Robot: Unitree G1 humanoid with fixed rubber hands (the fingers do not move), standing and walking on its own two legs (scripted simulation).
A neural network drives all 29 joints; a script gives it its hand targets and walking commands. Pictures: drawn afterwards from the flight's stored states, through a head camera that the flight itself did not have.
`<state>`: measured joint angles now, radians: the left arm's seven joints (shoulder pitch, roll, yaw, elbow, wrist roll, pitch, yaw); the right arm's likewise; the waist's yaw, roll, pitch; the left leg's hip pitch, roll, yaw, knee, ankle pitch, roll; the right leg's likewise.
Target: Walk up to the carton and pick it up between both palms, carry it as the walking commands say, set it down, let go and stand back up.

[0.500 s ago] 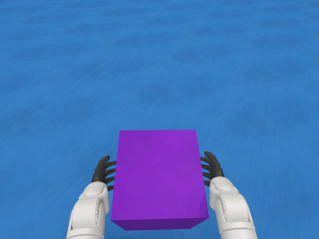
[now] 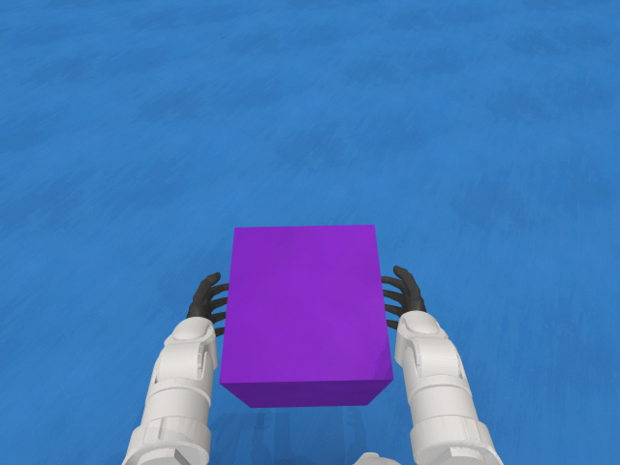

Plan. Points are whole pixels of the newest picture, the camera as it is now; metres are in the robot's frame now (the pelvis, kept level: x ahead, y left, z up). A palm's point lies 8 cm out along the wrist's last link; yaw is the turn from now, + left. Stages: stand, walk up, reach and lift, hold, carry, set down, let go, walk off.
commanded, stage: set down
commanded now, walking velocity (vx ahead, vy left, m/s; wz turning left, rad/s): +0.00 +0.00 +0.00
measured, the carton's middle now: (307, 324) +0.35 +0.01 -0.08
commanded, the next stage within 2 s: none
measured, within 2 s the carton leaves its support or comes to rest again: neither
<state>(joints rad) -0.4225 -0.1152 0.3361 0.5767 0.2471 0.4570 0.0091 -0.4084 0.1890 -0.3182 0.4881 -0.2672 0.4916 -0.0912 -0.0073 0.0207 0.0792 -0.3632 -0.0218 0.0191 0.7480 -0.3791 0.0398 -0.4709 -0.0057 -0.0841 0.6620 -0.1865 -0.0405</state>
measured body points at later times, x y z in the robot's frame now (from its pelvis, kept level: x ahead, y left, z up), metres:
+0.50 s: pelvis +0.00 +0.01 -0.05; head +0.14 -0.01 +0.38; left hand +0.36 +0.15 -0.11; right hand +0.35 -0.15 -0.11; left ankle +0.01 +0.10 -0.71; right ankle +0.10 -0.10 -0.71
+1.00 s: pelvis -0.02 +0.00 -0.11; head +0.17 +0.00 +0.30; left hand +0.38 +0.15 -0.19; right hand +0.38 -0.14 -0.19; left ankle +0.01 +0.10 -0.71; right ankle +0.10 -0.11 -0.71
